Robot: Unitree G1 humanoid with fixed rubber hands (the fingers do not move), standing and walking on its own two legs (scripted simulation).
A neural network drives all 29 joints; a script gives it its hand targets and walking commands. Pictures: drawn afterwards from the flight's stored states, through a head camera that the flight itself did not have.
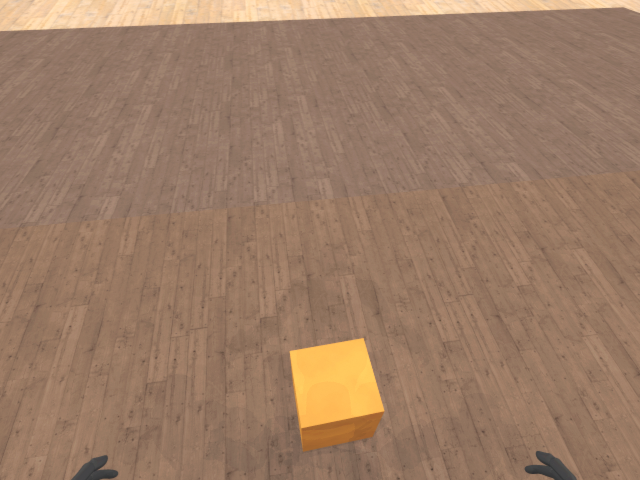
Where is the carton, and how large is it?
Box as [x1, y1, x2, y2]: [290, 338, 383, 451]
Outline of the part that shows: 363,338 290,351 293,386 303,451 372,436 383,412 383,408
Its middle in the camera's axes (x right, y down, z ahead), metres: +0.03 +0.45 +1.11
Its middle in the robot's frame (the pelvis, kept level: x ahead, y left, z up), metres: +0.43 -0.04 -0.66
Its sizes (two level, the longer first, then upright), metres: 0.210 0.200 0.250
